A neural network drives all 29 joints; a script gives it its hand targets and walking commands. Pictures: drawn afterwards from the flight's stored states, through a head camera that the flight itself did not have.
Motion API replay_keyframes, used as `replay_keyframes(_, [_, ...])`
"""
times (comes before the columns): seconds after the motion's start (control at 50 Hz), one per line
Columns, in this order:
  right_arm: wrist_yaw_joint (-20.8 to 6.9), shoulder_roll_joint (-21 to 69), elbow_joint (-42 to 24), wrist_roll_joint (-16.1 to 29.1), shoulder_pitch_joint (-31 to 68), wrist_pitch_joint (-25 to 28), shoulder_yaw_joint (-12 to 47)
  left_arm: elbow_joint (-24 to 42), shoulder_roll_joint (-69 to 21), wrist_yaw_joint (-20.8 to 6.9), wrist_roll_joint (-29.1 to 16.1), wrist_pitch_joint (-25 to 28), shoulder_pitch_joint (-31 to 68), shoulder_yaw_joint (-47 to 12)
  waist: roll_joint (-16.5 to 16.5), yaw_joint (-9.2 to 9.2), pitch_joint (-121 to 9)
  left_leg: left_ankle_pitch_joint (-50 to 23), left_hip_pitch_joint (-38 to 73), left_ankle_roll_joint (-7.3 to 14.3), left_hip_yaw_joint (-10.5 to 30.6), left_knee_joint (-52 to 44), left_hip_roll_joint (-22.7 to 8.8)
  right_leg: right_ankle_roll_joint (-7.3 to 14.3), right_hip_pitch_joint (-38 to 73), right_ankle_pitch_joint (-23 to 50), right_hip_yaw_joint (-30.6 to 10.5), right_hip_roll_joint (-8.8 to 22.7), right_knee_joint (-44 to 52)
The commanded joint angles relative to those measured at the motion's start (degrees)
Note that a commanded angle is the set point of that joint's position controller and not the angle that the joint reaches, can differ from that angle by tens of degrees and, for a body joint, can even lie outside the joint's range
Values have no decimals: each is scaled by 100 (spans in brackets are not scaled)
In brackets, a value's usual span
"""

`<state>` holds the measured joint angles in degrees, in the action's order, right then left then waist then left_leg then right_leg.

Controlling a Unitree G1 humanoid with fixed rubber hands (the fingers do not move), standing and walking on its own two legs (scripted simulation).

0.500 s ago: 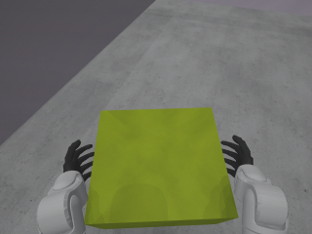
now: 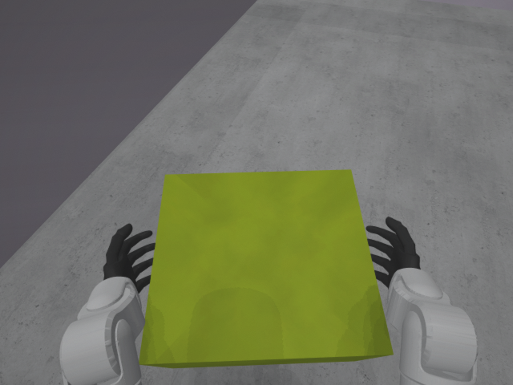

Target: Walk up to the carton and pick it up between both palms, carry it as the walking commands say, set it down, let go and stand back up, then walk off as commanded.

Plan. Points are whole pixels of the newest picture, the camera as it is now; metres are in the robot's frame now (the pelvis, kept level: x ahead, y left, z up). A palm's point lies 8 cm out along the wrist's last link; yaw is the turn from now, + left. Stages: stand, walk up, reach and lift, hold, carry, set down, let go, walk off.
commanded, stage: carry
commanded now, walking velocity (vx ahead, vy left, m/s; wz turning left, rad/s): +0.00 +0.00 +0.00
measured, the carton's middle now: (261, 269) +0.30 +0.00 +0.01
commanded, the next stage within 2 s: none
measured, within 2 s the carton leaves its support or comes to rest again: neither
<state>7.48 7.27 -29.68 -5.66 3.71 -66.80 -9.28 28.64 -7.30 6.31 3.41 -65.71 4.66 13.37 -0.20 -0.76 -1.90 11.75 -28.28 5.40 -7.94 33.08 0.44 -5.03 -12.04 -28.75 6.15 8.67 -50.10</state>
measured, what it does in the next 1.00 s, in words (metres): walks ahead: right foot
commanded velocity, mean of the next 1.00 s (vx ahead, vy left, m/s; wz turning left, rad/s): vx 0.00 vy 0.00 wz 0.00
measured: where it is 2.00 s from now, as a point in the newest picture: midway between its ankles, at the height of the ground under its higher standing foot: outside the picture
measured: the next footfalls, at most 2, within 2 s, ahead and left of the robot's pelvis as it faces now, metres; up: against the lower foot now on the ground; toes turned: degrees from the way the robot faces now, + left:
right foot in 0.38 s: +0.20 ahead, -0.12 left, +0.00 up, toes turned -7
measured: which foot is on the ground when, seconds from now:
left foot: down 0.00-1.00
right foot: up 0.00-0.36, down 0.38-1.00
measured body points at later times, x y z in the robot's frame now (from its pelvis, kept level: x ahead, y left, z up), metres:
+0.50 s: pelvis +0.16 -0.02 +0.02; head +0.20 -0.03 +0.47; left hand +0.43 +0.17 +0.10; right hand +0.42 -0.21 +0.08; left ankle +0.08 +0.07 -0.70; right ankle +0.16 -0.12 -0.72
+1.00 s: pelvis +0.19 -0.01 +0.02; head +0.22 -0.01 +0.46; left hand +0.46 +0.18 +0.10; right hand +0.45 -0.20 +0.09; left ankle +0.08 +0.07 -0.70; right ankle +0.16 -0.12 -0.71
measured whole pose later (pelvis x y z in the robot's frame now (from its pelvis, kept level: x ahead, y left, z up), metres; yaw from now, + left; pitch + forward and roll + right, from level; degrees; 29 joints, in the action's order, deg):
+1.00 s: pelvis +0.19 -0.01 +0.02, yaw -1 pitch +5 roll +0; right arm 7.4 7.3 -29.6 -5.7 3.7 -67.0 -9.3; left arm 28.7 -7.3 6.7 3.4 -66.4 4.8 13.4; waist -0.8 -0.6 -2.6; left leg 21.7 -12.5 1.5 -8.0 34.2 0.6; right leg 0.9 -20.0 -18.5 6.0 3.3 -34.1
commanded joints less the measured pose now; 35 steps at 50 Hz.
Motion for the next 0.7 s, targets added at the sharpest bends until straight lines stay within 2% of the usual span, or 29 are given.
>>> replay_keyframes(0.0, [-1532, 4997, -633, 2521, 2473, -35, 4420, 734, -4966, -1321, -2114, -242, 2510, -5162, -905, -29, -2251, -4934, 4081, 359, 1846, -1120, -1825, 233, -2055, -354, -408, -222, -502])
replay_keyframes(0.02, [-1550, 5034, -678, 2497, 2501, -14, 4402, 761, -5067, -1331, -2155, -215, 2617, -5202, -859, -37, -2215, -4711, 3783, 349, 1722, -1239, -1712, 207, -1871, -141, -315, -300, -436])
replay_keyframes(0.06, [-1577, 5114, -633, 2429, 2448, 23, 4319, 866, -5149, -1338, -2168, -189, 2768, -5235, -861, -39, -2038, -3742, 3325, 366, 1634, -1580, -1736, 176, -1487, -32, -289, -355, 83])
replay_keyframes(0.08, [-1584, 5146, -634, 2418, 2482, 33, 4313, 857, -5174, -1336, -2156, -182, 2766, -5208, -770, -41, -2036, -3912, 3492, 361, 1572, -1578, -1725, 216, -1482, 37, -311, -397, 315])
replay_keyframes(0.12, [-1586, 5085, -567, 2398, 2474, 26, 4283, 789, -5076, -1302, -2105, -199, 2720, -5148, -900, -30, -1994, -4645, 3615, 328, 1298, -1352, -1642, 256, -1384, 198, -212, -504, 902])
replay_keyframes(0.14, [-1577, 5050, -635, 2382, 2534, 25, 4277, 782, -5060, -1302, -2127, -210, 2750, -5141, -859, -38, -1980, -4776, 3554, 313, 1210, -1273, -1600, 255, -1253, 320, -134, -572, 1089])
replay_keyframes(0.16, [-1582, 5020, -567, 2356, 2507, 11, 4240, 823, -5023, -1292, -2129, -210, 2843, -5168, -1002, -39, -1938, -4919, 3552, 270, 1155, -1210, -1545, 285, -1234, 429, -44, -638, 1172])
replay_keyframes(0.22, [-1576, 4932, -630, 2332, 2524, -57, 4248, 886, -4909, -1266, -2136, -275, 2870, -5142, -1025, -64, -1889, -4901, 3459, 241, 1029, -981, -1432, 320, -1060, 791, 150, -778, 1521])
replay_keyframes(0.26, [-1547, 4938, -711, 2321, 2560, -91, 4293, 896, -4925, -1287, -2169, -317, 2818, -5122, -973, -35, -1972, -4976, 3425, 144, 876, -669, -1310, 338, -726, 1343, 250, -727, 2111])
replay_keyframes(0.28, [-1539, 4919, -720, 2307, 2535, -103, 4299, 954, -4917, -1293, -2172, -324, 2821, -5128, -1010, 0, -2047, -4928, 3240, 40, 736, -495, -1232, 357, -364, 1908, 277, -618, 2385])
replay_keyframes(0.3, [-1518, 4934, -677, 2297, 2499, -129, 4327, 959, -4909, -1299, -2166, -336, 2807, -5078, -788, 30, -2181, -4607, 3005, -86, 655, -309, -1143, 411, 97, 2543, 175, -388, 2621])
replay_keyframes(0.32, [-1509, 4918, -774, 2313, 2498, -133, 4378, 956, -4908, -1309, -2163, -327, 2739, -5045, -451, 14, -2442, -4107, 2764, -233, 574, -103, -1005, 515, 584, 3775, -121, -42, 2470])
replay_keyframes(0.34, [-1497, 4924, -877, 2348, 2551, -129, 4440, 963, -4871, -1327, -2172, -316, 2716, -5027, 29, -11, -2627, -3403, 2200, -371, 495, 145, -781, 684, 1150, 5607, -520, 367, 1970])
replay_keyframes(0.36, [-1494, 4983, -876, 2400, 2558, -144, 4470, 985, -4899, -1330, -2195, -309, 2769, -5063, 360, -41, -2623, -2478, 1697, -464, 353, 266, -592, 828, 1450, 6855, -689, 590, 1724])
replay_keyframes(0.38, [-1495, 5006, -878, 2423, 2582, -152, 4484, 993, -4922, -1327, -2205, -299, 2830, -5112, 526, -45, -2635, -1722, 1375, -490, 329, 355, -469, 960, 1674, 7905, -808, 744, 1662])
replay_keyframes(0.4, [-1501, 5061, -871, 2467, 2608, -161, 4533, 961, -4943, -1349, -2202, -286, 2805, -5091, 807, -28, -2550, -774, 978, -506, 338, 175, -324, 1074, 1942, 8297, -857, 840, 1649])
replay_keyframes(0.42, [-1489, 5113, -898, 2467, 2721, -155, 4548, 916, -5014, -1379, -2223, -275, 2849, -5061, 1019, -24, -2499, -55, 796, -497, 339, 40, -284, 1109, 2124, 8410, -899, 875, 1692])
replay_keyframes(0.44, [-1464, 5155, -881, 2478, 2786, -162, 4602, 908, -4988, -1401, -2211, -267, 2858, -4998, 1236, -21, -2418, 360, 630, -496, 324, -157, -239, 1101, 2251, 8419, -900, 864, 1718])
replay_keyframes(0.46, [-1453, 5156, -941, 2487, 2772, -135, 4612, 933, -5010, -1406, -2201, -255, 2779, -5015, 1034, -23, -2500, 121, 789, -492, 303, -407, -289, 1057, 2246, 8050, -777, 753, 1646])
replay_keyframes(0.5, [-1441, 5168, -973, 2514, 2723, -119, 4622, 914, -5064, -1406, -2216, -225, 2629, -5000, 781, -13, -2711, -1315, 1462, -490, 267, -433, -433, 880, 1775, 7263, -519, 489, 1449])
replay_keyframes(0.52, [-1450, 5141, -949, 2512, 2683, -111, 4612, 951, -5018, -1395, -2211, -217, 2586, -5030, 459, 7, -2803, -2272, 1857, -451, 376, -194, -555, 811, 1414, 6685, -454, 381, 1381])
replay_keyframes(0.56, [-1454, 5136, -944, 2515, 2621, -83, 4595, 1052, -5007, -1388, -2256, -183, 2625, -5108, 115, -8, -2876, -3700, 2336, -419, 488, 16, -762, 738, 945, 5799, -317, 170, 1221])
replay_keyframes(0.58, [-1463, 5112, -962, 2505, 2584, -76, 4599, 1075, -4996, -1380, -2246, -173, 2594, -5120, -39, -12, -2901, -4226, 2470, -361, 563, 177, -869, 698, 767, 5368, -270, 108, 1207])
replay_keyframes(0.6, [-1471, 5131, -910, 2496, 2538, -75, 4588, 1129, -4984, -1379, -2260, -167, 2656, -5152, -161, -10, -2851, -4411, 2493, -330, 602, 217, -897, 682, 684, 5065, -244, 63, 1291])
replay_keyframes(0.62, [-1477, 5134, -982, 2521, 2619, -60, 4631, 1115, -4989, -1386, -2252, -155, 2618, -5134, -89, -6, -2841, -4355, 2427, -322, 585, 238, -892, 676, 745, 4949, -230, 26, 1431])
replay_keyframes(0.64, [-1472, 5131, -903, 2509, 2597, -69, 4622, 1067, -4959, -1375, -2224, -157, 2644, -5098, -40, -7, -2773, -4107, 2270, -347, 565, 274, -858, 697, 851, 5192, -265, 72, 1457])
replay_keyframes(0.68, [-1471, 5077, -880, 2487, 2543, -73, 4608, 993, -4946, -1378, -2214, -159, 2569, -5086, 262, 15, -2789, -3172, 1816, -440, 431, 386, -697, 829, 1261, 6278, -460, 271, 1398])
